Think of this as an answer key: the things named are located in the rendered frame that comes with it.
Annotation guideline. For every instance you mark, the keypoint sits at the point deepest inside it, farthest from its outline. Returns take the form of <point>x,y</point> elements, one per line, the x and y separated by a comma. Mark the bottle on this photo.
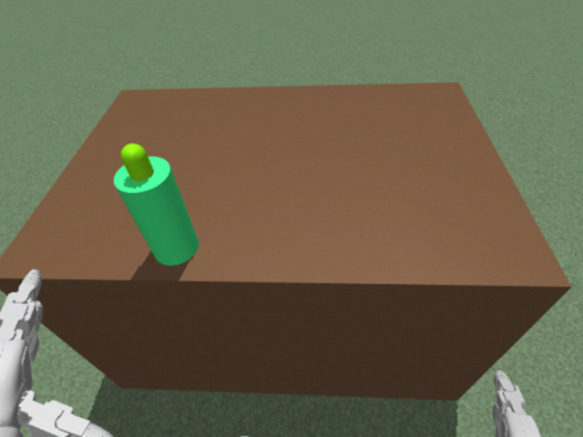
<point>151,194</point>

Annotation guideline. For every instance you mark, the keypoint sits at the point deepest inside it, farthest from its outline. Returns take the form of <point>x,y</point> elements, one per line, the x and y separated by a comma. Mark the right robot hand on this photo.
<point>509,411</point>

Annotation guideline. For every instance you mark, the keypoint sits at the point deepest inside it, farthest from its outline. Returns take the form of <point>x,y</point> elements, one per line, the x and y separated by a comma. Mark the left robot hand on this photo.
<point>20,319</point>

